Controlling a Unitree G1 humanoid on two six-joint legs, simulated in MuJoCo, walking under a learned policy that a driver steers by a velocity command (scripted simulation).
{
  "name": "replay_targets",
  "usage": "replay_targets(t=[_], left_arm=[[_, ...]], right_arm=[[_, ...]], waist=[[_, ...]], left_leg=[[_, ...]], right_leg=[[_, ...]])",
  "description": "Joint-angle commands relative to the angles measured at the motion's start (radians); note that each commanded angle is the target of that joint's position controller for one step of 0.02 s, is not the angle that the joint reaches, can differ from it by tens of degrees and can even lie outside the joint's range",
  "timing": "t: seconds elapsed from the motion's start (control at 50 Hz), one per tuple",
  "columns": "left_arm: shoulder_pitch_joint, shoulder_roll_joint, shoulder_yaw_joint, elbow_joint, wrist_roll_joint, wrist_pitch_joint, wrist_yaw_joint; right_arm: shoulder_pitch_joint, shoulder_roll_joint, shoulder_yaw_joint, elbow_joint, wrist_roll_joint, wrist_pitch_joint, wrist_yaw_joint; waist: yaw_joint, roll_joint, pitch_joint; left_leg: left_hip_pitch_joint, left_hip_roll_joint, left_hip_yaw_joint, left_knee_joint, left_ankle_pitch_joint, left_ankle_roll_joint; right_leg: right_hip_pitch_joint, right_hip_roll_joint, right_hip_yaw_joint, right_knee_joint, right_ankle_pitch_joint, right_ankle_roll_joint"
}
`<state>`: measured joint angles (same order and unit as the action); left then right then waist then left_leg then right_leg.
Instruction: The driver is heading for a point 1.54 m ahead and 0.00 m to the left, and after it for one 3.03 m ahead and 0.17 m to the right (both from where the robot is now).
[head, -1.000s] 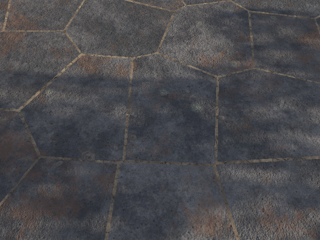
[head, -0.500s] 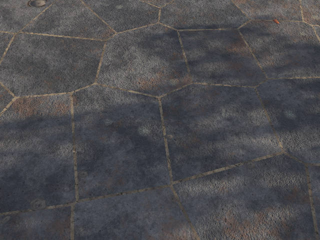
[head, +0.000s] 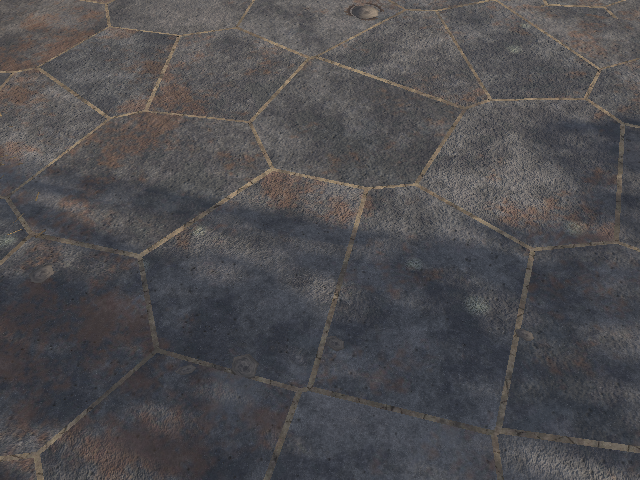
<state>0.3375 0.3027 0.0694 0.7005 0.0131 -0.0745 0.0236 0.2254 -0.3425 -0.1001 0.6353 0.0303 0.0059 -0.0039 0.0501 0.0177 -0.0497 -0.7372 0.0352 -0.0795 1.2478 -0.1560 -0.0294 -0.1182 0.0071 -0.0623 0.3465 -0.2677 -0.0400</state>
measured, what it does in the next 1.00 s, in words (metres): walks ahead: left foot, then right foot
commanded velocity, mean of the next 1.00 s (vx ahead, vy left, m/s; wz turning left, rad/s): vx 0.91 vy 0.00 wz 0.02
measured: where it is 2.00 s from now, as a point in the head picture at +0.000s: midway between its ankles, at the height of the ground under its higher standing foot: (355, 166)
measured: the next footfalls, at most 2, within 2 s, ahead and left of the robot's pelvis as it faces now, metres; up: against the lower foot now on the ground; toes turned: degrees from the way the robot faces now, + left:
left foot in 0.38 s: +0.34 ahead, +0.26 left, +0.00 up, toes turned +24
right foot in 0.86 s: +0.81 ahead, +0.25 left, +0.00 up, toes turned +4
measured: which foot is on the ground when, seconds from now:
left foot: up 0.00-0.36, down 0.38-0.84, up 0.86-1.00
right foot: down 0.00-0.40, up 0.42-0.84, down 0.86-1.00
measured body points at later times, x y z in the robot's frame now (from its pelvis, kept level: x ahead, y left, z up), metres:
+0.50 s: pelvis +0.28 +0.16 -0.03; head +0.31 +0.17 +0.41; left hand +0.21 +0.42 -0.16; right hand +0.51 -0.03 -0.13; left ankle +0.31 +0.24 -0.75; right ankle +0.15 -0.07 -0.61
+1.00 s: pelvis +0.71 +0.26 -0.03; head +0.72 +0.27 +0.41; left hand +0.71 +0.53 -0.17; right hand +0.93 +0.05 -0.09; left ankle +0.62 +0.43 -0.61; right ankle +0.77 +0.25 -0.75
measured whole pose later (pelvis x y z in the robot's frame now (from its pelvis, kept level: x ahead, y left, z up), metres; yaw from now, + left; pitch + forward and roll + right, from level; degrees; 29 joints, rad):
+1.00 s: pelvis +0.71 +0.26 -0.03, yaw -2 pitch -2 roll +0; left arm 0.46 0.26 0.06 0.79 -0.01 -0.05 -0.05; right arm 0.10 -0.20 0.00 0.62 0.01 -0.16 0.02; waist 0.07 -0.02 0.06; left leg -0.44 -0.03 -0.14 1.48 -0.37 0.06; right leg -0.37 0.19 -0.01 0.66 -0.26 -0.20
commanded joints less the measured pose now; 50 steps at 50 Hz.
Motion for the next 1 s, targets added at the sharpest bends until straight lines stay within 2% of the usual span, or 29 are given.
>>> replay_targets(t=[0.02, 0.14, 0.24, 0.28, 0.34, 0.36, 0.38, 0.4, 0.42, 0.44, 0.46, 0.48, 0.5, 0.52, 0.54, 0.58, 0.62, 0.68, 0.76, 0.8, 0.82, 0.84, 0.86, 0.88, 0.9, 0.92, 0.94, 0.96, 1.0], left_arm=[[-0.003, 0.122, 0.021, -0.053, 0.012, -0.032, -0.003], [0.068, 0.126, 0.020, 0.004, 0.019, -0.026, -0.006], [0.121, 0.115, 0.017, 0.063, 0.009, -0.009, -0.011], [0.129, 0.126, 0.015, 0.086, -0.001, 0.000, -0.013], [0.120, 0.226, 0.030, 0.108, -0.016, 0.007, -0.010], [0.110, 0.250, 0.034, 0.115, -0.016, 0.010, -0.009], [0.071, 0.243, 0.026, 0.109, -0.024, 0.006, -0.005], [0.117, 0.107, -0.014, 0.087, -0.001, -0.008, -0.004], [0.218, 0.020, -0.048, 0.048, -0.049, -0.052, -0.018], [0.022, 0.148, -0.012, 0.032, -0.105, -0.074, -0.013], [-0.065, 0.119, -0.014, -0.014, -0.128, -0.077, -0.010], [-0.073, 0.079, -0.023, -0.010, -0.105, -0.071, -0.003], [-0.031, 0.067, -0.017, 0.012, -0.082, -0.052, -0.006], [0.042, 0.052, -0.014, 0.043, -0.083, -0.026, -0.017], [0.078, 0.039, -0.011, 0.068, -0.082, -0.001, -0.026], [0.067, 0.025, -0.005, 0.084, -0.077, 0.034, -0.033], [-0.006, 0.007, -0.012, 0.050, -0.072, 0.041, -0.036], [-0.138, 0.019, -0.013, 0.009, -0.065, 0.019, -0.045], [-0.217, 0.017, -0.014, -0.039, -0.060, -0.011, -0.087], [-0.142, 0.060, 0.007, -0.048, -0.073, 0.000, -0.097], [-0.024, 0.103, 0.028, -0.030, -0.078, 0.021, -0.092], [0.207, 0.179, 0.062, 0.024, -0.074, 0.048, -0.081], [0.477, 0.227, 0.088, 0.096, -0.062, 0.074, -0.058], [0.480, 0.140, 0.048, 0.168, -0.037, 0.079, -0.057], [0.297, 0.092, 0.013, 0.093, -0.002, 0.039, -0.067], [0.236, 0.055, 0.010, 0.035, 0.004, 0.020, -0.071], [0.185, 0.059, 0.017, 0.003, -0.010, 0.003, -0.072], [0.085, 0.075, 0.019, -0.028, -0.018, -0.013, -0.074], [-0.024, 0.100, 0.023, -0.068, -0.017, -0.030, -0.060]], right_arm=[[-0.086, -0.053, -0.005, -0.092, 0.007, -0.023, 0.009], [-0.141, -0.029, 0.008, -0.113, 0.017, -0.027, 0.034], [-0.251, 0.029, 0.045, -0.141, 0.019, -0.042, 0.076], [-0.288, 0.058, 0.063, -0.160, 0.023, -0.053, 0.090], [-0.196, -0.008, 0.036, -0.157, 0.018, -0.054, 0.086], [-0.027, -0.077, 0.001, -0.122, 0.020, -0.049, 0.078], [0.210, -0.158, -0.046, -0.053, 0.024, -0.037, 0.059], [0.318, -0.220, -0.058, 0.009, 0.020, -0.022, 0.034], [0.301, -0.247, -0.046, -0.017, -0.005, -0.047, 0.031], [0.313, -0.118, -0.016, -0.001, -0.028, -0.069, 0.044], [0.280, -0.099, -0.007, 0.028, -0.033, -0.087, 0.047], [0.203, -0.083, -0.002, 0.040, -0.030, -0.102, 0.046], [0.130, -0.019, 0.013, 0.043, -0.042, -0.111, 0.047], [0.090, 0.025, 0.023, 0.044, -0.056, -0.119, 0.046], [0.074, 0.052, 0.025, 0.053, -0.050, -0.126, 0.045], [0.065, 0.054, 0.024, 0.076, -0.038, -0.136, 0.041], [0.065, 0.027, 0.018, 0.084, -0.047, -0.147, 0.033], [0.096, 0.031, 0.025, 0.100, -0.056, -0.155, 0.009], [0.135, -0.058, 0.018, 0.114, -0.054, -0.138, -0.037], [0.120, -0.132, 0.001, 0.110, -0.052, -0.109, -0.065], [0.071, -0.166, -0.011, 0.094, -0.042, -0.095, -0.073], [-0.026, -0.185, -0.019, 0.066, -0.035, -0.090, -0.067], [-0.155, -0.166, -0.015, 0.037, -0.011, -0.102, -0.043], [-0.193, 0.091, 0.053, 0.006, -0.024, -0.140, 0.007], [-0.025, 0.191, 0.093, -0.053, -0.009, -0.169, 0.024], [-0.023, 0.102, 0.094, -0.098, 0.002, -0.199, 0.038], [-0.078, 0.024, 0.076, -0.116, 0.008, -0.213, 0.042], [-0.075, 0.018, 0.072, -0.115, -0.008, -0.205, 0.038], [-0.053, -0.002, 0.065, -0.097, -0.035, -0.173, 0.014]], waist=[[0.013, -0.115, 0.123], [0.035, -0.100, 0.209], [0.066, -0.054, 0.286], [0.054, -0.051, 0.303], [-0.074, -0.166, 0.174], [-0.178, -0.202, 0.068], [-0.311, -0.174, -0.045], [-0.263, 0.035, -0.133], [-0.158, 0.240, -0.387], [-0.257, 0.032, -0.323], [-0.222, 0.033, -0.115], [-0.159, -0.055, -0.009], [-0.099, -0.033, 0.052], [-0.052, 0.040, 0.065], [-0.035, 0.055, 0.075], [-0.021, 0.026, 0.121], [-0.027, 0.050, 0.178], [-0.061, 0.034, 0.230], [-0.062, 0.016, 0.193], [0.011, 0.102, 0.095], [0.088, 0.152, 0.039], [0.214, 0.158, -0.041], [0.354, 0.076, -0.096], [0.258, -0.340, 0.057], [0.039, -0.452, -0.012], [0.035, -0.298, -0.102], [0.002, -0.055, -0.033], [-0.074, 0.114, 0.052], [-0.127, 0.140, 0.114]], left_leg=[[-0.269, 0.057, -0.029, 0.060, 0.105, -0.020], [-0.354, 0.083, -0.014, -0.043, 0.161, -0.013], [-0.321, 0.103, 0.093, -0.236, 0.132, 0.059], [-0.219, 0.076, 0.150, -0.356, 0.071, 0.105], [0.164, -0.082, 0.268, -0.441, -0.079, 0.186], [0.400, -0.129, 0.265, -0.471, -0.109, 0.220], [0.760, -0.136, 0.214, -0.607, -0.010, 0.267], [1.131, 0.055, -0.119, -0.552, -0.137, 0.266], [1.311, 0.310, -0.745, -0.826, -0.552, 0.405], [1.207, 0.309, -0.705, -0.965, -0.591, 0.317], [1.018, 0.307, -0.567, -0.997, -0.480, 0.288], [0.841, 0.285, -0.446, -1.005, -0.371, 0.261], [0.715, 0.233, -0.301, -0.999, -0.289, 0.231], [0.617, 0.201, -0.185, -1.000, -0.185, 0.197], [0.580, 0.175, -0.100, -1.014, -0.090, 0.172], [0.535, 0.142, 0.047, -1.044, 0.057, 0.116], [0.489, 0.115, 0.160, -1.095, 0.198, 0.086], [0.518, 0.056, 0.278, -1.139, 0.372, 0.044], [0.709, 0.098, 0.343, -1.070, 0.850, -0.024], [0.815, 0.142, 0.346, -0.893, 1.253, -0.034], [0.821, 0.168, 0.336, -0.759, 1.423, -0.025], [0.743, 0.183, 0.311, -0.523, 1.471, -0.007], [0.573, 0.115, 0.297, -0.098, 1.192, 0.007], [0.190, -0.134, 0.252, 0.433, -0.321, 0.019], [-0.094, -0.162, 0.024, 0.624, -0.502, 0.048], [-0.169, -0.153, -0.071, 0.579, -0.411, 0.098], [-0.145, -0.103, -0.082, 0.407, -0.297, 0.141], [-0.081, -0.059, -0.087, 0.269, -0.204, 0.132], [0.034, -0.011, -0.111, 0.120, -0.143, 0.065]], right_leg=[[0.089, -0.254, 0.195, -0.206, -0.196, -0.046], [0.182, -0.302, 0.047, -0.234, -0.070, -0.062], [0.260, -0.314, -0.107, -0.242, 0.104, -0.056], [0.255, -0.320, -0.158, -0.239, 0.322, -0.065], [0.254, -0.340, -0.207, -0.029, 1.226, -0.091], [0.214, -0.351, -0.201, 0.171, 1.378, -0.094], [0.051, -0.317, -0.208, 0.434, 1.307, -0.069], [-0.316, -0.214, -0.148, 0.840, 0.263, -0.037], [-0.554, -0.022, 0.091, 1.155, -0.265, -0.023], [-0.604, -0.042, 0.235, 1.185, -0.179, -0.048], [-0.662, -0.061, 0.224, 1.150, -0.108, -0.052], [-0.635, -0.119, 0.227, 1.084, -0.040, -0.049], [-0.586, -0.161, 0.230, 1.032, 0.045, -0.041], [-0.512, -0.191, 0.240, 1.016, 0.110, -0.033], [-0.496, -0.206, 0.232, 1.006, 0.130, -0.022], [-0.548, -0.203, 0.218, 1.011, 0.166, -0.004], [-0.591, -0.186, 0.197, 0.923, 0.251, 0.013], [-0.613, -0.113, 0.093, 0.713, 0.418, 0.002], [-0.522, -0.014, -0.074, 0.418, 0.475, -0.051], [-0.386, 0.047, -0.143, 0.397, 0.416, -0.074], [-0.262, 0.071, -0.146, 0.424, 0.331, -0.090], [-0.029, 0.065, -0.096, 0.453, 0.268, -0.133], [0.253, -0.001, 0.025, 0.348, 0.340, -0.201], [0.330, 0.007, 0.092, 0.340, 0.352, -0.227], [0.358, -0.059, 0.503, 0.289, 0.132, -0.356], [0.373, -0.183, 0.815, 0.025, -0.238, -0.431], [0.252, -0.211, 0.901, -0.126, -0.418, -0.385], [0.064, -0.208, 0.892, -0.154, -0.449, -0.355], [-0.161, -0.127, 0.790, -0.157, -0.294, -0.346]])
